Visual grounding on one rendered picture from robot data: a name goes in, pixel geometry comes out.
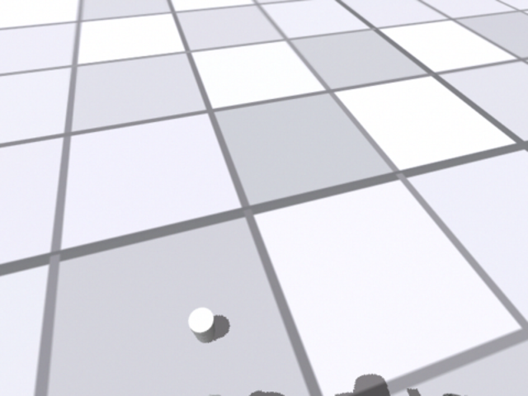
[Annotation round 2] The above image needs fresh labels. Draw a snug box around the cup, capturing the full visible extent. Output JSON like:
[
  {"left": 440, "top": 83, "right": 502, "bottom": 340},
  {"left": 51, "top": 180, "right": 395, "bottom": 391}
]
[{"left": 188, "top": 308, "right": 215, "bottom": 343}]

